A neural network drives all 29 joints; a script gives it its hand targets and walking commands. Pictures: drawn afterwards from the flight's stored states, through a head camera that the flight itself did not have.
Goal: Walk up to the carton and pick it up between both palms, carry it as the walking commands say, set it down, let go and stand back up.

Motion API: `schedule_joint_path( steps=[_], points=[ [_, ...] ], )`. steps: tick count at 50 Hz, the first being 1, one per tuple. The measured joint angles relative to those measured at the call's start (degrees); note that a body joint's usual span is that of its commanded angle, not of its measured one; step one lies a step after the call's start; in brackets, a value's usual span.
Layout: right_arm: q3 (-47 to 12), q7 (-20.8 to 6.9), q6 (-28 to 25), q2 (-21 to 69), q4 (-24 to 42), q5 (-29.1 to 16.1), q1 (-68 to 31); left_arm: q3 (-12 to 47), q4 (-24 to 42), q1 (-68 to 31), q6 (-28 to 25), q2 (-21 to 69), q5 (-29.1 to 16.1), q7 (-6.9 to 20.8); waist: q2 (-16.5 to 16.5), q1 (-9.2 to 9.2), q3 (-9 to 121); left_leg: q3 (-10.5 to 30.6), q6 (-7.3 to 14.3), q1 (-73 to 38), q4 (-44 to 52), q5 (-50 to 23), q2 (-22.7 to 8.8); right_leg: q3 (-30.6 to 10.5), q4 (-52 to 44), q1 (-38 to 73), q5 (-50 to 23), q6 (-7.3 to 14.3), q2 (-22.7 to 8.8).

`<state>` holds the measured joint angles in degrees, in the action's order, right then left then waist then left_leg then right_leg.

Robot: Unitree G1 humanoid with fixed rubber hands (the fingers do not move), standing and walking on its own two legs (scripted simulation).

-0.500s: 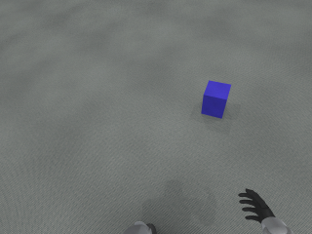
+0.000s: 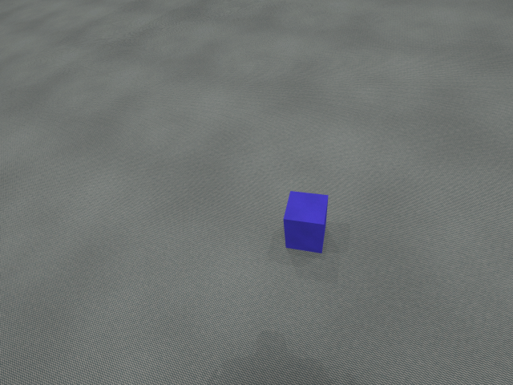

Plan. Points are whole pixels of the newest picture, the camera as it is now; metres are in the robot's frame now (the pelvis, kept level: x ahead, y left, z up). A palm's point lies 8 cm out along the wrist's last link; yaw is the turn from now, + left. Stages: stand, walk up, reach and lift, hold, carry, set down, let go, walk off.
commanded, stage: walk up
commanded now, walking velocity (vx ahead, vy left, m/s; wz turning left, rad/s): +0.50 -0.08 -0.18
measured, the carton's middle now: (306, 222) +0.88 -0.08 -0.63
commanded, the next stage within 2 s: none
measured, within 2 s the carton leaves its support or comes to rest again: neither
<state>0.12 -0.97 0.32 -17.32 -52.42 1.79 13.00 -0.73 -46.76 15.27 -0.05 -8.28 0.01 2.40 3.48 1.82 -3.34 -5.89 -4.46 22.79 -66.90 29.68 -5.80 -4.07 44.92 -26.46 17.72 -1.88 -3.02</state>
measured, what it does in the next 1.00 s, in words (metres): walks ahead: left foot, then right foot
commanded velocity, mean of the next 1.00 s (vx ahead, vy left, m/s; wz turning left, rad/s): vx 0.31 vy -0.10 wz -0.08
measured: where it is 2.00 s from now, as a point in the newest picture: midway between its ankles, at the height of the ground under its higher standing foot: (303, 346)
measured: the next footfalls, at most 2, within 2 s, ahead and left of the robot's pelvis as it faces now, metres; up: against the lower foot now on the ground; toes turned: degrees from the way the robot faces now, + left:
left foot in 0.14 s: +0.12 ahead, +0.15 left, +0.00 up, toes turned +6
right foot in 0.50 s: +0.37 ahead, -0.17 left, +0.00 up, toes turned -4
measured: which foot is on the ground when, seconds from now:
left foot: up 0.00-0.12, down 0.14-0.50, up 0.52-0.84, down 0.86-1.00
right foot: down 0.00-0.16, up 0.18-0.48, down 0.50-0.90, up 0.92-1.00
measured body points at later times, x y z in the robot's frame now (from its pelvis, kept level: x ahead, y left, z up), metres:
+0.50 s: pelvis +0.23 -0.04 +0.01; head +0.28 -0.03 +0.45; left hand +0.36 +0.20 -0.13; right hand +0.17 -0.32 -0.11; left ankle +0.08 +0.14 -0.70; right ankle +0.33 -0.17 -0.71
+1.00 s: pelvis +0.36 -0.04 +0.02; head +0.38 -0.02 +0.47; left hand +0.46 +0.19 -0.12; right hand +0.45 -0.32 -0.09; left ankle +0.38 +0.10 -0.71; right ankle +0.32 -0.17 -0.67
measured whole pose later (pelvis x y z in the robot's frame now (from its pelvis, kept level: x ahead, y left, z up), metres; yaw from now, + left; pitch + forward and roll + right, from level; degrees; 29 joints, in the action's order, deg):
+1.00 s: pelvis +0.36 -0.04 +0.02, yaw -5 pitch +0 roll -1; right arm 0.2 0.3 0.0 -14.8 -51.4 1.0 10.2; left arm -2.3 -48.2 14.0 1.7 -11.8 0.0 -0.3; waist -1.2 1.1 -1.7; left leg -4.1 -1.8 15.9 -33.5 16.8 -6.2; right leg -0.4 48.0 -19.2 26.0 0.5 1.0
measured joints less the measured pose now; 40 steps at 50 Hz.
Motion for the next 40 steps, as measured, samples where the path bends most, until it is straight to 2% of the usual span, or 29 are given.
schedule_joint_path(
  steps=[4,7,8,10,13,19,22,24,25,26,29,31,35,40],
  points=[
    [0.01,-0.97,-1.03,0.24,3.07,-0.43,-4.33,0.00,-0.80,4.56,0.04,-0.55,0.00,-1.29,-0.63,-0.07,0.31,0.13,0.00,1.03,8.42,0.05,0.57,0.06,-3.12,4.26,1.16,0.00,0.79],
    [0.01,-0.91,-1.80,0.29,4.63,-0.74,-5.39,-0.04,-0.78,5.97,0.41,-1.47,0.00,-1.45,-1.73,-0.13,1.53,0.21,0.01,-2.24,23.47,-1.82,0.57,0.14,-3.50,5.91,3.19,-0.02,1.21],
    [0.01,-0.79,-2.26,0.40,4.66,-0.76,-5.17,-0.06,-0.80,6.14,0.56,-1.75,0.00,-1.45,-2.12,-0.07,2.29,0.06,0.54,-2.93,25.50,-5.15,0.57,-0.07,-3.18,6.11,4.09,-0.02,1.38],
    [0.02,-0.44,-2.57,0.83,4.59,-0.51,-3.33,-0.59,-0.84,6.01,1.19,-2.37,0.00,-1.12,-2.74,-0.15,3.74,-0.60,2.13,-4.41,25.43,-6.30,-0.12,0.00,2.71,5.03,6.16,-0.03,2.01],
    [0.01,0.48,-2.56,0.97,4.36,-0.48,2.74,-1.48,-0.76,3.57,1.50,-4.05,0.00,0.18,-3.71,-0.16,4.96,-0.97,2.59,-9.48,30.32,-5.95,-1.22,-0.04,10.85,2.17,6.03,-0.02,2.05],
    [-0.01,0.78,-2.51,1.12,1.89,-0.48,12.82,-1.52,-0.75,-4.31,1.51,-6.44,0.00,1.69,-5.39,-0.26,1.60,-1.33,0.81,-19.30,39.28,-6.05,-2.85,-0.05,12.36,-3.98,3.35,-0.02,1.63],
    [-0.01,0.79,-1.78,1.15,0.92,-0.48,15.36,-1.41,-0.72,-7.12,1.49,-6.45,0.00,2.18,-5.79,-0.67,-0.54,-1.42,-0.14,-23.00,41.72,-5.09,-2.83,1.32,4.33,-4.39,1.12,-0.03,1.63],
    [0.00,0.79,-1.13,1.16,0.39,-0.61,15.87,-1.40,-0.72,-7.64,0.83,-6.49,-0.01,2.10,-6.00,-0.62,-1.25,-1.50,-0.48,-23.70,40.11,-3.44,-2.81,3.29,-4.00,-3.03,-1.92,-0.03,1.65],
    [0.00,0.79,-0.91,1.15,0.36,-0.73,15.76,-1.42,-0.74,-7.25,0.29,-6.66,0.00,1.88,-6.38,-0.59,-1.63,-1.54,-0.49,-23.18,36.42,-2.29,-2.80,4.02,-7.47,-1.57,-4.69,0.08,1.66],
    [0.02,0.79,-0.75,0.99,0.15,-0.88,14.94,-1.43,-0.97,-6.84,-0.18,-6.49,0.00,1.46,-6.19,-0.57,-2.16,-1.22,-0.49,-21.24,29.83,-1.50,-3.35,4.13,-6.81,-1.42,-8.93,0.79,1.89],
    [0.13,0.90,-0.03,0.87,0.18,-0.92,9.34,-0.76,-1.50,-4.86,-0.73,-4.44,0.00,0.32,-4.02,-0.55,-2.99,2.51,-0.45,-11.19,7.79,-1.28,-1.77,3.94,-4.48,-0.29,-4.67,2.49,2.81],
    [0.12,0.83,-0.03,0.85,0.99,-0.92,5.56,-0.52,-1.48,-3.16,-0.74,-3.32,0.00,-0.37,-2.67,-0.61,-3.22,2.64,-0.45,-6.05,1.81,-1.21,-0.48,3.72,-6.15,2.00,-3.52,2.77,2.82],
    [0.11,0.35,-0.01,0.91,1.83,-0.92,-1.03,-0.52,-1.47,-0.39,-0.74,-2.77,0.00,-1.52,-0.71,-0.69,-2.55,2.77,-0.44,-0.32,4.18,-1.15,0.58,3.80,-8.72,6.17,-2.76,2.77,2.83],
    [0.10,-0.21,-0.01,1.34,1.82,-0.94,-5.66,-0.51,-1.46,1.32,-0.65,-2.76,0.00,-2.16,-0.71,-0.74,-0.29,2.83,-0.44,-0.38,18.49,-1.12,0.62,3.90,-9.20,9.26,-0.40,2.77,2.86]
  ],
)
